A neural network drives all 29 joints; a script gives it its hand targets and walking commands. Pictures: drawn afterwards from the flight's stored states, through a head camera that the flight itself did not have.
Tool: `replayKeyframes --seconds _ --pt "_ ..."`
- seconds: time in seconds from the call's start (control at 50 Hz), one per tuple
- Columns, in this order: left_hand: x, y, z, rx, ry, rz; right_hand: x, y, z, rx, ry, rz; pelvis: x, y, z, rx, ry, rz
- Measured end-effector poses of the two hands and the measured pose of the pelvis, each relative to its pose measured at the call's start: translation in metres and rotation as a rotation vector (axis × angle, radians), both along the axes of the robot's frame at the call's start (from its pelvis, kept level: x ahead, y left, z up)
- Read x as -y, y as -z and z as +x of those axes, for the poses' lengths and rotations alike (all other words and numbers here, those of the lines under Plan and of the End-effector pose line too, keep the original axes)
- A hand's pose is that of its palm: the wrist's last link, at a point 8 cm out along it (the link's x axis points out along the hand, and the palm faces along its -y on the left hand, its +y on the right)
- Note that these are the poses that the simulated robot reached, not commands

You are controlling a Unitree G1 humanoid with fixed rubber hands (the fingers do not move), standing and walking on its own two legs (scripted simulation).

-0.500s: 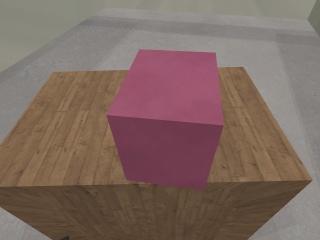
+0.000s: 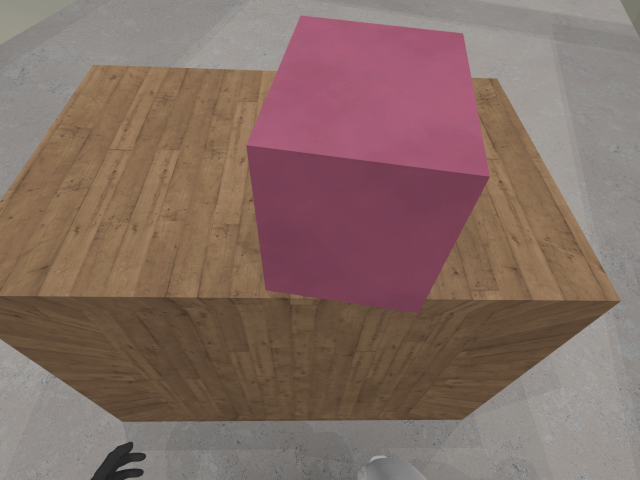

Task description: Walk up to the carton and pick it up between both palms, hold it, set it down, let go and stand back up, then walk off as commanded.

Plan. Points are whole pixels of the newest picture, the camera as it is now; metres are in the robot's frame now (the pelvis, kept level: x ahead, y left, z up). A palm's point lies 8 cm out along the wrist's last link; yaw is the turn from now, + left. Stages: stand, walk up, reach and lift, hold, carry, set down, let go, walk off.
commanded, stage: walk off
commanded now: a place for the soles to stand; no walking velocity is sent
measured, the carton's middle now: (360, 166) +0.51 -0.05 +0.10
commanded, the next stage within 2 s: stand in 1.62 s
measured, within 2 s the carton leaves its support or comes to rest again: neither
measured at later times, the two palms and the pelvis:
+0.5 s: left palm out of the picture -0.02 +0.25 -0.06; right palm out of the picture -0.04 -0.37 -0.12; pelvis -0.13 -0.06 +0.00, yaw -2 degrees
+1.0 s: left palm out of the picture -0.02 +0.27 -0.06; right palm out of the picture -0.14 -0.35 -0.11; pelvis -0.15 -0.04 +0.01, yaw -1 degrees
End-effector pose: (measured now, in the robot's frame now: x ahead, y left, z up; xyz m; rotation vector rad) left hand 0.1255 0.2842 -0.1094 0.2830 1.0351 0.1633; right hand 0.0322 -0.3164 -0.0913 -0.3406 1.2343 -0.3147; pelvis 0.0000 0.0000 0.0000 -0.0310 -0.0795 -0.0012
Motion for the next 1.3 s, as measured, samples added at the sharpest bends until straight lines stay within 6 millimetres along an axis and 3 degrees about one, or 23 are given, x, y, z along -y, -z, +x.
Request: replayKeyframes --seconds 0.08,0.22,0.3,0.4,0.46,0.58,0.7,0.8,0.94,1.1,1.2,1.3 --pt "-0.001 -0.004 -0.019 -0.021 0.002 0.000 0.002 -0.011 -0.020 -0.006 0.006 -0.022 0.001 -0.008 -0.018 -0.016 0.008 -0.008" --pt "0.002 -0.007 -0.056 -0.030 -0.004 0.031 0.012 -0.010 -0.022 0.083 -0.029 -0.015 0.013 -0.005 -0.056 -0.030 0.014 0.005" --pt "0.014 -0.010 -0.078 -0.018 -0.001 0.052 0.023 -0.001 -0.024 0.148 -0.046 0.018 0.028 0.000 -0.080 -0.018 0.018 0.023" --pt "0.032 -0.016 -0.118 -0.022 0.002 0.107 0.041 0.025 -0.035 0.202 -0.051 0.080 0.053 0.013 -0.113 0.024 0.025 0.055" --pt "0.037 -0.034 -0.139 -0.035 0.002 0.143 0.047 0.029 -0.054 0.180 -0.041 0.104 0.061 0.005 -0.126 0.033 0.024 0.076" --pt "0.042 -0.064 -0.153 -0.010 0.009 0.202 0.055 0.040 -0.115 0.062 -0.026 0.146 0.071 -0.007 -0.143 -0.012 0.019 0.086" --pt "0.045 -0.076 -0.153 0.040 0.016 0.213 0.055 0.043 -0.168 -0.032 0.003 0.167 0.074 -0.010 -0.150 -0.019 0.018 0.089" --pt "0.043 -0.075 -0.151 0.071 0.019 0.199 0.053 0.039 -0.187 -0.051 0.016 0.157 0.070 -0.010 -0.151 -0.020 0.018 0.083" --pt "0.027 -0.064 -0.146 0.092 0.021 0.155 0.039 0.027 -0.181 -0.015 0.009 0.122 0.051 -0.008 -0.150 -0.023 0.017 0.057" --pt "-0.001 -0.029 -0.142 0.080 0.018 0.068 0.014 0.009 -0.170 0.020 -0.007 0.039 0.015 0.000 -0.145 -0.022 0.018 0.017" --pt "-0.004 -0.022 -0.143 0.045 0.019 0.029 0.010 -0.013 -0.136 0.081 -0.040 0.002 0.007 -0.008 -0.144 -0.055 0.021 0.011" --pt "-0.001 -0.022 -0.140 0.035 0.027 0.026 0.012 -0.016 -0.100 0.154 -0.067 0.006 0.009 -0.009 -0.141 -0.064 0.024 0.021"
